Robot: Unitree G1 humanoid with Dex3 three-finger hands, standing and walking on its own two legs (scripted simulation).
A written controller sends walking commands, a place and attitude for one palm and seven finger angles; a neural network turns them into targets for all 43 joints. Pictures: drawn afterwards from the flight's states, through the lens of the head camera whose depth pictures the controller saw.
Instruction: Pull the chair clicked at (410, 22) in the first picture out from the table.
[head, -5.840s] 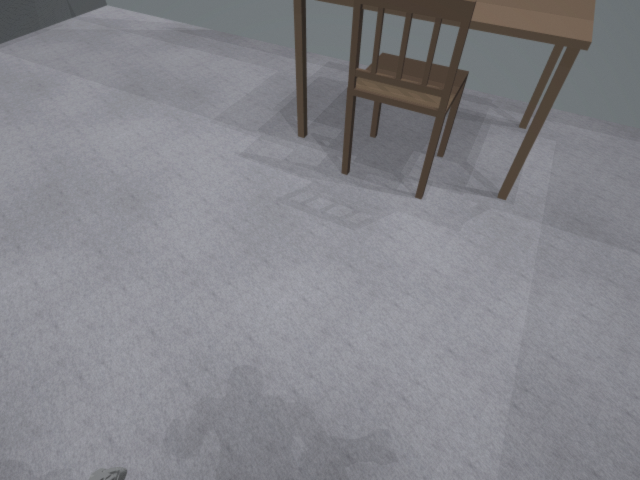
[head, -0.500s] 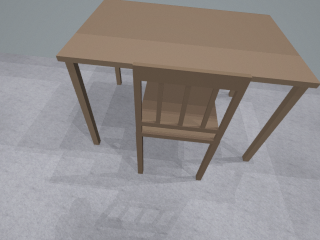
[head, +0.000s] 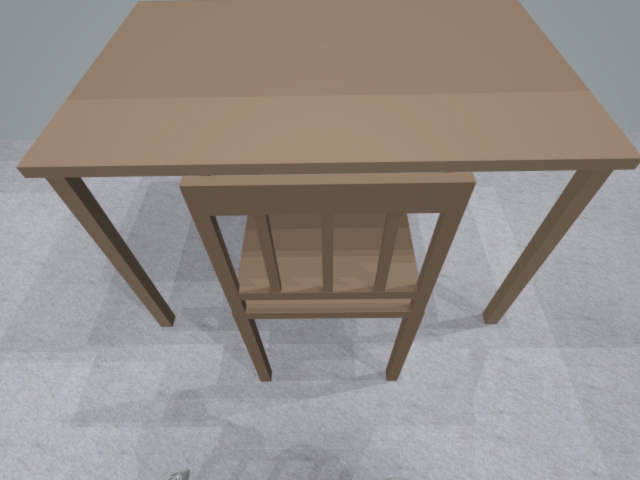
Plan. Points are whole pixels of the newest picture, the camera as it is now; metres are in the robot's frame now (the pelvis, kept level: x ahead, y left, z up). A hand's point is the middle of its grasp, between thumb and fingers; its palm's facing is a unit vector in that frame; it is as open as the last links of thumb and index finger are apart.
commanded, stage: come to a stop and stand still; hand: left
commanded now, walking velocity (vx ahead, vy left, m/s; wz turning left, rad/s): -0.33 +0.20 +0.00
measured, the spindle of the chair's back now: (327, 254) +0.49 +0.01 -0.09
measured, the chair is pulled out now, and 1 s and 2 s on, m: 0.00 0.00 0.00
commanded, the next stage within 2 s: look again from close up in 1.58 s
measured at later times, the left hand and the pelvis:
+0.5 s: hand out of the picture +0.07 +0.20 -0.17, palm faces +0.06 -0.97 -0.22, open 7.3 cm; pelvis +0.04 +0.01 +0.01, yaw +0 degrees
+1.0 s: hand out of the picture +0.06 +0.16 -0.16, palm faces +0.01 -0.97 -0.23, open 7.3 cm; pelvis +0.03 -0.02 +0.00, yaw +1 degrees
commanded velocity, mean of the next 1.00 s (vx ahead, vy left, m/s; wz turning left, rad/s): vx -0.08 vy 0.00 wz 0.00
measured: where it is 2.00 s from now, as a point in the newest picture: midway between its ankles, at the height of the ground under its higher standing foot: outside the picture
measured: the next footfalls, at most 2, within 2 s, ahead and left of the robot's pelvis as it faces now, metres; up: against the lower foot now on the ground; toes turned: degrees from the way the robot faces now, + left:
left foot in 0.26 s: +0.13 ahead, +0.12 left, +0.00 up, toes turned +3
right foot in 0.60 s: +0.03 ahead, -0.13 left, +0.00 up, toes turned -2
